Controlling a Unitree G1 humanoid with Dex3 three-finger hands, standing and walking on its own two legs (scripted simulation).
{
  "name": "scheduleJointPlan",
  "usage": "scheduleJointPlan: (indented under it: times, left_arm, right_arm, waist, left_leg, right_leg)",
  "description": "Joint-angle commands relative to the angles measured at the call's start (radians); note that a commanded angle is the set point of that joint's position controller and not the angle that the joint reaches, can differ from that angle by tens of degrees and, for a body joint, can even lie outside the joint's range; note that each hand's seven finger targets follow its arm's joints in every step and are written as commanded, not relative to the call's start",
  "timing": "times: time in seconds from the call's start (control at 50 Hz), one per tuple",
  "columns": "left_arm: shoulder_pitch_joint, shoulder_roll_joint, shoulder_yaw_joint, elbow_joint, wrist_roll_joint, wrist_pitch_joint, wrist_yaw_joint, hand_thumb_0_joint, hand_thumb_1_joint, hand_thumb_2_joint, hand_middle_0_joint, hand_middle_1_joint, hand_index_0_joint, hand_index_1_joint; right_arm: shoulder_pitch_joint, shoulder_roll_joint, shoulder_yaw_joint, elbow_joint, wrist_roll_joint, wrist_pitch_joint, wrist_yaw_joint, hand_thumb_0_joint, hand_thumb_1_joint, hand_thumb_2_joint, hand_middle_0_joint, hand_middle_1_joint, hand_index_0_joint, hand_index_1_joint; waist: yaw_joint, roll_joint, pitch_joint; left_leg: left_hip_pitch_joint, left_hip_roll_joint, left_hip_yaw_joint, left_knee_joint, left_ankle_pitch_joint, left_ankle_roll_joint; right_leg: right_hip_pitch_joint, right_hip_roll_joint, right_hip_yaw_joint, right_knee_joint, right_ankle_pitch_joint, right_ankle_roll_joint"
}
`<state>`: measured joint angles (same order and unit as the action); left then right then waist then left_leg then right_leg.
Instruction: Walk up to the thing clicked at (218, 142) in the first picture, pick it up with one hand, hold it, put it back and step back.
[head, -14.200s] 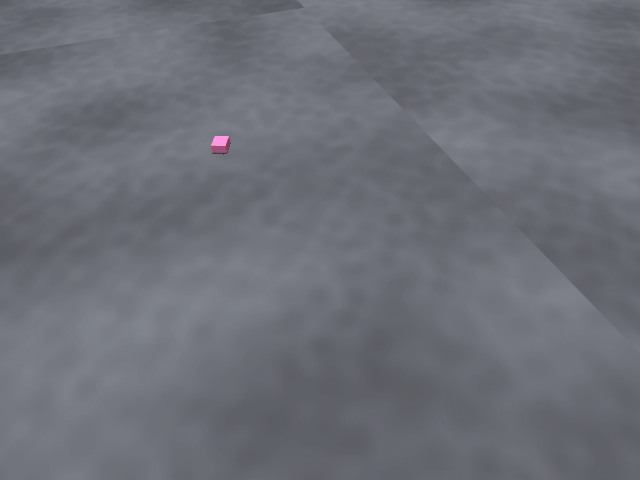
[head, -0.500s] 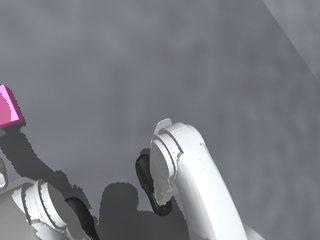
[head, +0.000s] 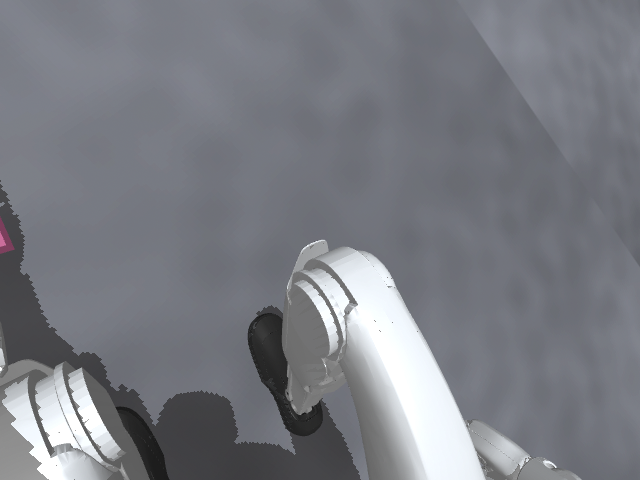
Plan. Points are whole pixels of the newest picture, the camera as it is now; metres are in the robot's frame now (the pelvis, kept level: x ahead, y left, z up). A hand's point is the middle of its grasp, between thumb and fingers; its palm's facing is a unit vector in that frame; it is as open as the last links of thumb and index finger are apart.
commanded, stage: rest palm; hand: left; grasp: from above
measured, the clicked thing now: out of the picture +0.47 +0.26 -0.28
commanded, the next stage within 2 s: close in 0.58 s
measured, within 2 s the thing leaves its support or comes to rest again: neither
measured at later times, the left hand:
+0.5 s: hand out of the picture +0.46 +0.26 -0.26, palm faces -0.46 -0.14 -0.88, open 13.8 cm
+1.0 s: hand out of the picture +0.46 +0.27 -0.27, palm faces -0.48 -0.13 -0.87, open 13.6 cm
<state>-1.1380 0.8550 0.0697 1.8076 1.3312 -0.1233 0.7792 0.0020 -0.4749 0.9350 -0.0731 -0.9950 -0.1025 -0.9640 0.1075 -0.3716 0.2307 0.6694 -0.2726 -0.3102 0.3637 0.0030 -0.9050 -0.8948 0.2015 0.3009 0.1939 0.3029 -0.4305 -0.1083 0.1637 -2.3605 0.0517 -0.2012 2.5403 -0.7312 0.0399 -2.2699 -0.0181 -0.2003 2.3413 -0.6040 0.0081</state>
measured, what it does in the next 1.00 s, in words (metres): stands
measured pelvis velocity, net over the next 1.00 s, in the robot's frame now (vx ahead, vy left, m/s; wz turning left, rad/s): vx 0.00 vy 0.00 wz -0.01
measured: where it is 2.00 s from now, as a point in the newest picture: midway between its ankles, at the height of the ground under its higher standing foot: (228, 442)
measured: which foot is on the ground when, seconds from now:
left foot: down 0.00-1.00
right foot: down 0.00-1.00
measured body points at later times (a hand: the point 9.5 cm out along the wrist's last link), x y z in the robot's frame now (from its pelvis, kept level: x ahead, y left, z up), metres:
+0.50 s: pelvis +0.00 +0.00 +0.00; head +0.29 +0.11 +0.33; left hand +0.48 +0.26 -0.21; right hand +0.04 -0.24 -0.06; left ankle +0.06 +0.12 -0.27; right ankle +0.12 -0.11 -0.27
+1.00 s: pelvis +0.00 +0.00 +0.00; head +0.31 +0.11 +0.32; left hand +0.48 +0.27 -0.22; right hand +0.02 -0.25 -0.05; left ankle +0.06 +0.12 -0.27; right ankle +0.12 -0.11 -0.27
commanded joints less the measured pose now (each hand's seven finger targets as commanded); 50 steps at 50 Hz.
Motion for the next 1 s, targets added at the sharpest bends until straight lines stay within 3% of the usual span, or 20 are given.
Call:
scheduleJointPlan:
  times: [0.0,0.08,0.12,0.14,0.22,0.24,0.28,0.34,0.42,0.48,0.52,0.58,0.62,0.7,0.76,0.82,0.88,0.9,0.94,0.98]
  left_arm:
    - [-0.279,0.218,0.055,-0.078,-0.050,0.048,-0.015,0.000,-0.526,0.956,-0.061,-1.009,-0.074,-0.994]
    - [-0.235,0.241,0.069,-0.119,-0.085,0.034,-0.090,0.000,-0.531,0.956,-0.066,-1.018,-0.078,-1.004]
    - [-0.226,0.233,0.052,-0.174,-0.094,0.017,-0.125,0.000,-0.515,0.942,-0.064,-1.028,-0.085,-1.006]
    - [-0.215,0.206,0.027,-0.151,-0.099,0.009,-0.139,0.000,-0.510,0.940,-0.073,-1.025,-0.092,-1.005]
    - [-0.221,0.188,-0.003,-0.223,-0.123,-0.045,-0.155,0.000,-0.495,0.931,-0.074,-1.038,-0.100,-1.010]
    - [-0.196,0.161,-0.021,-0.178,-0.125,-0.054,-0.161,0.000,-0.486,0.928,-0.077,-1.035,-0.105,-1.006]
    - [-0.181,0.161,-0.040,-0.187,-0.131,-0.081,-0.158,0.000,-0.484,0.930,-0.067,-1.047,-0.100,-1.013]
    - [-0.199,0.164,-0.057,-0.168,-0.124,-0.111,-0.141,0.000,-0.463,0.918,-0.069,-1.035,-0.105,-0.996]
    - [-0.210,0.225,-0.030,-0.150,-0.061,-0.133,-0.070,0.000,-0.449,0.910,-0.074,-1.020,-0.110,-0.982]
    - [-0.211,0.210,-0.044,-0.123,-0.019,-0.122,-0.021,0.000,-0.418,0.894,-0.089,-1.010,-0.126,-0.971]
    - [-0.209,0.174,-0.075,-0.083,-0.010,-0.090,-0.004,0.000,-0.433,0.905,-0.086,-1.000,-0.116,-0.968]
    - [-0.261,0.177,-0.073,-0.102,-0.023,-0.046,0.002,0.000,-0.430,0.894,-0.084,-1.003,-0.117,-0.969]
    - [-0.261,0.218,-0.021,-0.104,-0.027,-0.016,0.003,0.000,-0.430,0.893,-0.091,-0.992,-0.120,-0.962]
    - [-0.270,0.202,-0.009,-0.085,-0.065,0.009,-0.038,0.000,-0.437,0.939,-0.114,-0.943,-0.120,-0.936]
    - [-0.305,0.265,0.027,-0.155,-0.080,0.004,-0.065,0.000,-0.447,0.943,-0.116,-0.955,-0.120,-0.951]
    - [-0.248,0.224,-0.005,-0.131,-0.092,-0.006,-0.096,0.000,-0.428,0.921,-0.132,-0.954,-0.140,-0.946]
    - [-0.249,0.254,0.007,-0.181,-0.096,-0.030,-0.108,0.000,-0.398,0.895,-0.142,-0.960,-0.160,-0.940]
    - [-0.210,0.219,-0.020,-0.123,-0.102,-0.033,-0.116,0.000,-0.381,0.881,-0.151,-0.961,-0.173,-0.938]
    - [-0.216,0.222,-0.023,-0.153,-0.096,-0.050,-0.114,0.000,-0.358,0.871,-0.163,-0.943,-0.187,-0.919]
    - [-0.210,0.249,-0.009,-0.179,-0.095,-0.065,-0.105,0.000,-0.320,0.857,-0.181,-0.942,-0.211,-0.911]
  right_arm:
    - [0.214,-0.321,-0.082,0.026,0.015,-0.007,0.009,0.000,-0.906,-0.905,0.200,0.300,0.200,0.300]
    - [0.240,-0.301,-0.078,0.018,0.028,-0.006,0.003,0.000,-0.910,-0.907,0.200,0.300,0.200,0.300]
    - [0.248,-0.298,-0.078,0.017,0.032,-0.003,0.000,0.000,-0.909,-0.907,0.200,0.300,0.200,0.300]
    - [0.242,-0.290,-0.073,0.019,0.033,0.000,-0.001,0.000,-0.910,-0.907,0.200,0.300,0.199,0.300]
    - [0.270,-0.287,-0.066,0.045,0.036,0.016,-0.012,0.000,-0.909,-0.907,0.200,0.300,0.199,0.300]
    - [0.279,-0.282,-0.058,0.042,0.030,0.019,-0.010,0.000,-0.908,-0.906,0.200,0.300,0.199,0.300]
    - [0.284,-0.287,-0.049,0.053,0.033,0.026,-0.016,0.000,-0.906,-0.905,0.200,0.300,0.200,0.300]
    - [0.281,-0.288,-0.030,0.047,0.027,0.025,-0.018,0.000,-0.903,-0.903,0.200,0.300,0.200,0.300]
    - [0.258,-0.314,-0.022,0.026,0.018,0.022,-0.027,0.000,-0.901,-0.902,0.200,0.300,0.200,0.300]
    - [0.224,-0.326,-0.031,0.018,0.004,0.016,-0.026,0.000,-0.898,-0.901,0.200,0.300,0.200,0.300]
    - [0.200,-0.333,-0.045,0.020,0.000,0.004,-0.028,0.000,-0.897,-0.901,0.200,0.300,0.200,0.300]
    - [0.207,-0.346,-0.057,0.023,0.005,-0.008,-0.024,0.000,-0.897,-0.902,0.200,0.300,0.200,0.300]
    - [0.211,-0.340,-0.053,0.008,0.009,-0.012,-0.017,0.000,-0.898,-0.902,0.200,0.300,0.200,0.300]
    - [0.219,-0.337,-0.050,-0.004,0.016,-0.028,-0.002,0.000,-0.890,-0.897,0.200,0.300,0.200,0.300]
    - [0.248,-0.335,-0.056,0.000,0.027,-0.022,-0.006,0.000,-0.893,-0.899,0.200,0.300,0.200,0.300]
    - [0.238,-0.325,-0.041,-0.002,0.025,-0.022,-0.004,0.000,-0.897,-0.901,0.200,0.300,0.200,0.300]
    - [0.261,-0.317,-0.044,0.013,0.028,-0.010,-0.011,0.000,-0.897,-0.901,0.200,0.300,0.200,0.300]
    - [0.249,-0.310,-0.034,0.015,0.025,-0.006,-0.010,0.000,-0.899,-0.901,0.200,0.300,0.200,0.300]
    - [0.266,-0.317,-0.032,0.011,0.022,-0.004,-0.010,0.000,-0.895,-0.899,0.200,0.300,0.200,0.300]
    - [0.272,-0.320,-0.030,0.016,0.024,0.005,-0.015,0.000,-0.895,-0.899,0.200,0.300,0.200,0.300]
  waist:
    - [-0.066,0.491,-0.583]
    - [-0.050,0.504,-0.668]
    - [-0.044,0.525,-0.709]
    - [-0.058,0.513,-0.693]
    - [-0.051,0.503,-0.748]
    - [-0.070,0.462,-0.715]
    - [-0.053,0.442,-0.729]
    - [-0.058,0.446,-0.674]
    - [-0.051,0.467,-0.632]
    - [-0.060,0.489,-0.603]
    - [-0.079,0.466,-0.534]
    - [-0.086,0.501,-0.522]
    - [-0.079,0.484,-0.541]
    - [-0.089,0.480,-0.536]
    - [-0.066,0.526,-0.646]
    - [-0.074,0.499,-0.631]
    - [-0.055,0.567,-0.696]
    - [-0.067,0.511,-0.651]
    - [-0.074,0.501,-0.654]
    - [-0.052,0.507,-0.689]
  left_leg:
    - [0.436,-0.011,0.044,-0.268,0.162,-0.023]
    - [0.477,-0.018,0.061,-0.255,0.223,-0.016]
    - [0.523,-0.015,0.051,-0.258,0.271,-0.024]
    - [0.516,-0.015,0.049,-0.247,0.268,-0.024]
    - [0.492,-0.013,0.059,-0.237,0.306,-0.020]
    - [0.474,-0.014,0.062,-0.221,0.325,-0.015]
    - [0.443,-0.013,0.068,-0.221,0.328,-0.010]
    - [0.450,-0.013,0.054,-0.221,0.310,-0.014]
    - [0.475,-0.010,0.037,-0.253,0.262,-0.025]
    - [0.485,-0.004,0.024,-0.279,0.241,-0.037]
    - [0.447,-0.005,0.021,-0.291,0.153,-0.039]
    - [0.441,0.001,0.014,-0.310,0.107,-0.041]
    - [0.461,0.006,0.000,-0.310,0.130,-0.043]
    - [0.449,-0.001,0.003,-0.281,0.159,-0.034]
    - [0.502,-0.002,0.011,-0.287,0.205,-0.033]
    - [0.482,-0.006,0.027,-0.259,0.238,-0.028]
    - [0.539,-0.004,0.035,-0.257,0.315,-0.037]
    - [0.493,-0.004,0.041,-0.241,0.297,-0.029]
    - [0.486,-0.006,0.040,-0.237,0.326,-0.028]
    - [0.490,-0.005,0.044,-0.240,0.345,-0.027]
  right_leg:
    - [0.350,0.063,-0.040,-0.180,0.178,-0.024]
    - [0.426,0.064,-0.033,-0.185,0.227,-0.022]
    - [0.437,0.065,-0.044,-0.176,0.260,-0.025]
    - [0.432,0.064,-0.046,-0.167,0.262,-0.024]
    - [0.514,0.076,-0.050,-0.186,0.305,-0.021]
    - [0.528,0.079,-0.053,-0.189,0.329,-0.014]
    - [0.572,0.086,-0.047,-0.203,0.345,-0.010]
    - [0.509,0.088,-0.058,-0.194,0.315,-0.016]
    - [0.439,0.095,-0.070,-0.187,0.261,-0.027]
    - [0.399,0.098,-0.078,-0.185,0.233,-0.032]
    - [0.346,0.087,-0.076,-0.194,0.162,-0.029]
    - [0.303,0.082,-0.070,-0.203,0.127,-0.030]
    - [0.307,0.075,-0.071,-0.196,0.145,-0.026]
    - [0.328,0.064,-0.067,-0.176,0.174,-0.019]
    - [0.390,0.071,-0.062,-0.191,0.207,-0.024]
    - [0.428,0.077,-0.064,-0.186,0.246,-0.020]
    - [0.474,0.079,-0.064,-0.183,0.299,-0.026]
    - [0.481,0.087,-0.065,-0.187,0.300,-0.022]
    - [0.497,0.086,-0.069,-0.193,0.320,-0.021]
    - [0.526,0.091,-0.067,-0.197,0.336,-0.022]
